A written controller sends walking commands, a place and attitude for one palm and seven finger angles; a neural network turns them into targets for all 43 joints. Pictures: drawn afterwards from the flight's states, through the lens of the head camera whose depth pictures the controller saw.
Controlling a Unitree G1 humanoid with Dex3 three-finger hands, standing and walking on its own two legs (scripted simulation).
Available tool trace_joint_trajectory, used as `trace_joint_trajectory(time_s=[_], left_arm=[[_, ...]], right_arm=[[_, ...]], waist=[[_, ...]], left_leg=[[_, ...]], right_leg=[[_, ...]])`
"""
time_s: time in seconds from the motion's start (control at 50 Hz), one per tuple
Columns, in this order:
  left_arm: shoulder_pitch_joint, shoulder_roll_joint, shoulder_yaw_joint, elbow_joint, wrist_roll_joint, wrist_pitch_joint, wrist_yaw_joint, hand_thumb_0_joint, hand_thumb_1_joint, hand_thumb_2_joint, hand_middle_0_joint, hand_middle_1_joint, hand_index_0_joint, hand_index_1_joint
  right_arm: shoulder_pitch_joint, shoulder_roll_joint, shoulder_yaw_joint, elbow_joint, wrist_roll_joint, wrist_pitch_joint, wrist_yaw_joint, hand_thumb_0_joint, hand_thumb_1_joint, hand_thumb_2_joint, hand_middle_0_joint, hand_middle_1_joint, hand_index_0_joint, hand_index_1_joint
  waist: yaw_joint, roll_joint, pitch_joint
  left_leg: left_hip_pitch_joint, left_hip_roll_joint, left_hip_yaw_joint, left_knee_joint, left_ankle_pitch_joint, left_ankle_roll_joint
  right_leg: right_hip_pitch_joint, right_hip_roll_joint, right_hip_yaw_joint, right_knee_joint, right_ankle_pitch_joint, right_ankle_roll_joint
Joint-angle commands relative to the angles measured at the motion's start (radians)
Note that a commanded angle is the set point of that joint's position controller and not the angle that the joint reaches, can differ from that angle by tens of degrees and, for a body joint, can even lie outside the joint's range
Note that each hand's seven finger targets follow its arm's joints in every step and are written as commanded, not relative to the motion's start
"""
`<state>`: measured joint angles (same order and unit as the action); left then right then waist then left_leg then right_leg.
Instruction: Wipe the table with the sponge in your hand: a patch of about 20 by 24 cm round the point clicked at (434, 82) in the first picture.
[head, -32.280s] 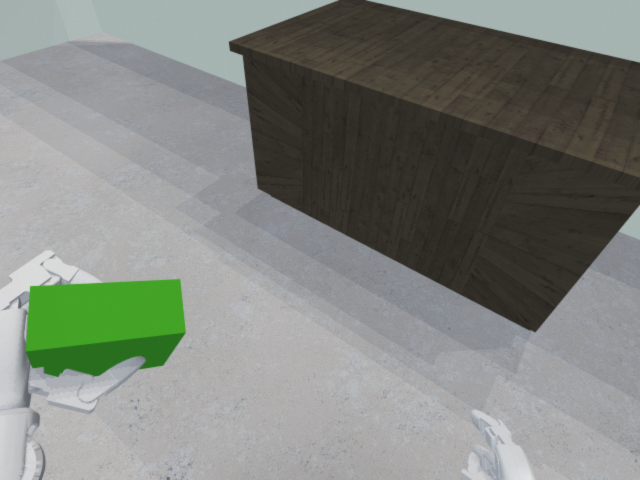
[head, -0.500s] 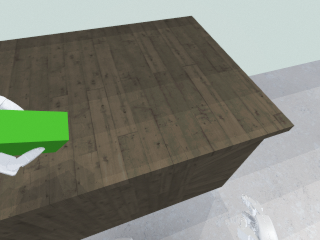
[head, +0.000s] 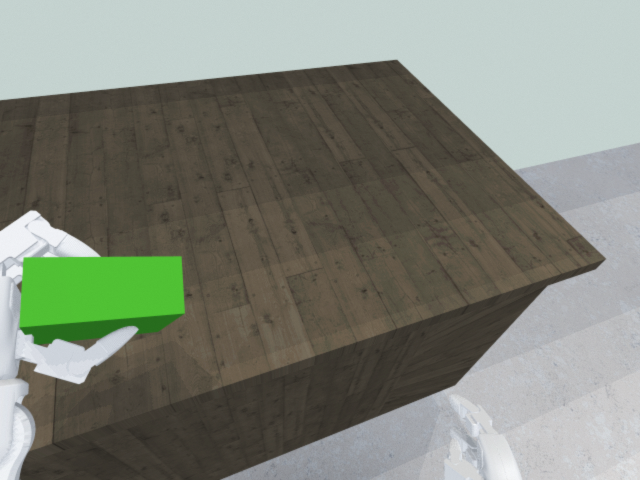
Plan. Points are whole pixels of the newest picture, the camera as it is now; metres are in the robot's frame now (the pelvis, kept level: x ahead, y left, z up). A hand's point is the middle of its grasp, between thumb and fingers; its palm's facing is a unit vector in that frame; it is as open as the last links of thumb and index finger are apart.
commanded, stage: come to a stop and stand still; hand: left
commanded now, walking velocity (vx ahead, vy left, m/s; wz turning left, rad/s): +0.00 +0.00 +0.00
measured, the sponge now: (126, 300) +0.24 +0.22 +0.15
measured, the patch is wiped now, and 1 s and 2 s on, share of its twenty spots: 0.00 0.00 0.00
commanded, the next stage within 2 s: look again from close up in 0.92 s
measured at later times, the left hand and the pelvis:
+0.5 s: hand (106, 271) +0.26 +0.24 +0.16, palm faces +0.34 -0.85 -0.40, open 9.7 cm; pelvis +0.04 +0.00 +0.01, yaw +1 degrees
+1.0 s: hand (137, 279) +0.26 +0.21 +0.16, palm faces +0.35 -0.85 -0.38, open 9.7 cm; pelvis +0.04 -0.03 +0.01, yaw +0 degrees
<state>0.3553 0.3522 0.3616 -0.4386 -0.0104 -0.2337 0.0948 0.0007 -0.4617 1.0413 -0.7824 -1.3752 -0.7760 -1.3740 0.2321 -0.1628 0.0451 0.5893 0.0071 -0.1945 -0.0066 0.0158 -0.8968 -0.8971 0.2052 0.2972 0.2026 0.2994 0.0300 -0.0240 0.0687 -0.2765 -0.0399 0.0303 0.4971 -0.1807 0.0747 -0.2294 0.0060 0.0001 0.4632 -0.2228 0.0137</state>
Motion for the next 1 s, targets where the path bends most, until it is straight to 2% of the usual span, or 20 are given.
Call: trace_joint_trajectory(time_s=[0.0, 0.14, 0.22, 0.3, 0.32, 0.36, 0.4, 0.42, 0.5, 0.52, 0.58, 0.6, 0.62, 0.7, 0.72, 0.8, 0.82, 0.9, 0.92, 0.98], left_arm=[[-0.063, 0.189, 0.116, -0.232, 0.005, -0.056, 0.019, 0.000, 0.100, 1.300, -1.200, -1.600, -1.200, -1.600], [-0.102, 0.183, 0.097, -0.285, 0.001, -0.081, 0.019, 0.000, 0.100, 1.300, -1.200, -1.600, -1.200, -1.600], [-0.082, 0.143, 0.059, -0.263, -0.004, -0.079, 0.018, 0.000, 0.100, 1.300, -1.200, -1.600, -1.200, -1.600], [-0.048, 0.178, 0.096, -0.262, -0.003, -0.067, 0.029, 0.000, 0.100, 1.300, -1.200, -1.600, -1.200, -1.600], [-0.034, 0.136, 0.054, -0.247, -0.012, -0.069, 0.019, 0.000, 0.100, 1.300, -1.200, -1.600, -1.200, -1.600], [-0.008, 0.168, 0.086, -0.257, -0.014, -0.065, 0.020, 0.000, 0.100, 1.300, -1.200, -1.600, -1.200, -1.600], [0.008, 0.192, 0.118, -0.254, -0.015, -0.056, 0.027, 0.000, 0.100, 1.300, -1.200, -1.600, -1.200, -1.600], [0.032, 0.156, 0.084, -0.226, -0.026, -0.057, 0.017, 0.000, 0.100, 1.300, -1.200, -1.600, -1.200, -1.600], [0.041, 0.208, 0.135, -0.271, -0.030, -0.049, 0.027, 0.000, 0.100, 1.300, -1.200, -1.600, -1.200, -1.600], [0.060, 0.169, 0.099, -0.247, -0.039, -0.051, 0.018, 0.000, 0.100, 1.300, -1.200, -1.600, -1.200, -1.600], [0.047, 0.190, 0.110, -0.280, -0.042, -0.048, 0.021, 0.000, 0.100, 1.300, -1.200, -1.600, -1.200, -1.600], [0.035, 0.204, 0.123, -0.288, -0.036, -0.042, 0.029, 0.000, 0.100, 1.300, -1.200, -1.600, -1.200, -1.600], [0.046, 0.163, 0.087, -0.251, -0.044, -0.043, 0.022, 0.000, 0.100, 1.300, -1.200, -1.600, -1.200, -1.600], [0.001, 0.195, 0.107, -0.265, -0.034, -0.032, 0.034, 0.000, 0.100, 1.300, -1.200, -1.600, -1.200, -1.600], [0.013, 0.148, 0.065, -0.225, -0.041, -0.033, 0.027, 0.000, 0.100, 1.300, -1.200, -1.600, -1.200, -1.600], [-0.009, 0.193, 0.104, -0.241, -0.033, -0.021, 0.037, 0.000, 0.100, 1.300, -1.200, -1.600, -1.200, -1.600], [0.014, 0.148, 0.065, -0.203, -0.042, -0.022, 0.029, 0.000, 0.100, 1.300, -1.200, -1.600, -1.200, -1.600], [0.001, 0.196, 0.104, -0.247, -0.036, -0.016, 0.037, 0.000, 0.100, 1.300, -1.200, -1.600, -1.200, -1.600], [0.023, 0.160, 0.073, -0.221, -0.042, -0.019, 0.030, 0.000, 0.100, 1.300, -1.200, -1.600, -1.200, -1.600], [0.023, 0.179, 0.089, -0.249, -0.046, -0.015, 0.030, 0.000, 0.100, 1.300, -1.200, -1.600, -1.200, -1.600]], right_arm=[[-0.100, -0.157, -0.068, -0.158, 0.008, -0.043, -0.012, 0.000, -0.900, -0.900, 0.200, 0.300, 0.200, 0.300], [-0.088, -0.148, -0.065, -0.163, -0.002, -0.055, -0.023, 0.000, -0.900, -0.900, 0.200, 0.300, 0.200, 0.300], [-0.083, -0.156, -0.063, -0.149, -0.005, -0.050, -0.021, 0.000, -0.900, -0.900, 0.200, 0.300, 0.200, 0.300], [-0.092, -0.155, -0.072, -0.147, 0.004, -0.041, -0.023, 0.000, -0.900, -0.900, 0.200, 0.300, 0.200, 0.300], [-0.080, -0.159, -0.070, -0.145, -0.004, -0.032, -0.021, 0.000, -0.900, -0.900, 0.200, 0.300, 0.200, 0.300], [-0.078, -0.162, -0.082, -0.154, 0.000, -0.023, -0.023, 0.000, -0.900, -0.900, 0.200, 0.300, 0.200, 0.300], [-0.100, -0.162, -0.077, -0.157, 0.008, -0.011, -0.025, 0.000, -0.900, -0.900, 0.200, 0.300, 0.200, 0.300], [-0.090, -0.158, -0.071, -0.157, 0.000, -0.001, -0.025, 0.000, -0.900, -0.900, 0.200, 0.300, 0.200, 0.300], [-0.113, -0.158, -0.075, -0.171, 0.014, 0.009, -0.033, 0.000, -0.900, -0.900, 0.200, 0.300, 0.200, 0.300], [-0.101, -0.159, -0.071, -0.170, 0.003, 0.016, -0.033, 0.000, -0.900, -0.900, 0.200, 0.300, 0.200, 0.300], [-0.098, -0.161, -0.079, -0.175, 0.010, 0.015, -0.038, 0.000, -0.900, -0.900, 0.200, 0.300, 0.200, 0.300], [-0.117, -0.160, -0.073, -0.172, 0.014, 0.016, -0.040, 0.000, -0.900, -0.900, 0.200, 0.300, 0.200, 0.300], [-0.104, -0.162, -0.069, -0.166, 0.005, 0.020, -0.040, 0.000, -0.900, -0.900, 0.200, 0.300, 0.200, 0.300], [-0.119, -0.164, -0.075, -0.164, 0.015, 0.016, -0.046, 0.000, -0.900, -0.900, 0.200, 0.300, 0.200, 0.300], [-0.106, -0.164, -0.071, -0.159, 0.006, 0.022, -0.047, 0.000, -0.900, -0.900, 0.200, 0.300, 0.200, 0.300], [-0.123, -0.167, -0.077, -0.161, 0.015, 0.021, -0.049, 0.000, -0.900, -0.900, 0.200, 0.300, 0.200, 0.300], [-0.115, -0.164, -0.071, -0.159, 0.006, 0.026, -0.048, 0.000, -0.900, -0.900, 0.200, 0.300, 0.200, 0.300], [-0.132, -0.167, -0.078, -0.166, 0.016, 0.025, -0.049, 0.000, -0.900, -0.900, 0.200, 0.300, 0.200, 0.300], [-0.120, -0.164, -0.071, -0.163, 0.007, 0.031, -0.048, 0.000, -0.900, -0.900, 0.200, 0.300, 0.200, 0.300], [-0.117, -0.165, -0.079, -0.172, 0.013, 0.028, -0.049, 0.000, -0.900, -0.900, 0.200, 0.300, 0.200, 0.300]], waist=[[-0.008, 0.103, -0.097], [-0.009, 0.183, -0.139], [-0.010, 0.144, -0.151], [-0.012, 0.118, -0.188], [-0.012, 0.111, -0.190], [-0.012, 0.113, -0.206], [-0.013, 0.113, -0.203], [-0.011, 0.095, -0.192], [-0.014, 0.092, -0.213], [-0.013, 0.077, -0.208], [-0.014, 0.094, -0.223], [-0.016, 0.096, -0.213], [-0.015, 0.086, -0.198], [-0.016, 0.086, -0.181], [-0.017, 0.073, -0.170], [-0.016, 0.058, -0.176], [-0.017, 0.046, -0.168], [-0.016, 0.068, -0.171], [-0.016, 0.056, -0.173], [-0.016, 0.053, -0.177]], left_leg=[[-0.108, 0.182, -0.219, -0.293, -0.401, -0.030], [-0.032, 0.173, -0.209, -0.266, -0.236, -0.055], [0.029, 0.159, -0.194, -0.242, -0.124, -0.072], [0.113, 0.149, -0.164, -0.180, 0.117, -0.105], [0.116, 0.146, -0.160, -0.180, 0.138, -0.104], [0.129, 0.152, -0.153, -0.150, 0.225, -0.105], [0.130, 0.146, -0.143, -0.151, 0.245, -0.116], [0.114, 0.143, -0.144, -0.156, 0.228, -0.106], [0.119, 0.137, -0.134, -0.130, 0.238, -0.097], [0.109, 0.134, -0.132, -0.131, 0.220, -0.084], [0.117, 0.133, -0.133, -0.111, 0.238, -0.076], [0.120, 0.130, -0.130, -0.118, 0.215, -0.080], [0.105, 0.130, -0.131, -0.127, 0.176, -0.068], [0.114, 0.129, -0.125, -0.130, 0.105, -0.062], [0.105, 0.125, -0.128, -0.133, 0.084, -0.052], [0.111, 0.121, -0.124, -0.126, 0.074, -0.053], [0.105, 0.119, -0.125, -0.126, 0.066, -0.045], [0.106, 0.121, -0.123, -0.127, 0.067, -0.049], [0.098, 0.120, -0.128, -0.130, 0.060, -0.042], [0.101, 0.123, -0.130, -0.125, 0.082, -0.046]], right_leg=[[0.120, -0.009, 0.019, -0.034, -0.061, -0.018], [0.147, -0.025, 0.019, -0.052, 0.026, -0.026], [0.118, -0.023, 0.017, -0.069, 0.057, -0.029], [0.110, -0.040, 0.016, -0.074, 0.136, -0.033], [0.104, -0.034, 0.007, -0.076, 0.136, -0.032], [0.121, -0.048, 0.015, -0.078, 0.178, -0.035], [0.117, -0.048, 0.013, -0.075, 0.180, -0.035], [0.117, -0.044, 0.003, -0.086, 0.175, -0.031], [0.138, -0.064, 0.027, -0.088, 0.223, -0.037], [0.138, -0.062, 0.021, -0.101, 0.229, -0.036], [0.149, -0.077, 0.046, -0.100, 0.264, -0.041], [0.133, -0.075, 0.052, -0.099, 0.247, -0.041], [0.127, -0.073, 0.039, -0.113, 0.227, -0.037], [0.096, -0.080, 0.075, -0.124, 0.195, -0.040], [0.091, -0.077, 0.066, -0.138, 0.180, -0.040], [0.092, -0.084, 0.092, -0.144, 0.179, -0.042], [0.086, -0.082, 0.081, -0.157, 0.167, -0.041], [0.088, -0.085, 0.097, -0.153, 0.166, -0.043], [0.093, -0.082, 0.082, -0.159, 0.156, -0.041], [0.099, -0.089, 0.097, -0.156, 0.179, -0.044]])
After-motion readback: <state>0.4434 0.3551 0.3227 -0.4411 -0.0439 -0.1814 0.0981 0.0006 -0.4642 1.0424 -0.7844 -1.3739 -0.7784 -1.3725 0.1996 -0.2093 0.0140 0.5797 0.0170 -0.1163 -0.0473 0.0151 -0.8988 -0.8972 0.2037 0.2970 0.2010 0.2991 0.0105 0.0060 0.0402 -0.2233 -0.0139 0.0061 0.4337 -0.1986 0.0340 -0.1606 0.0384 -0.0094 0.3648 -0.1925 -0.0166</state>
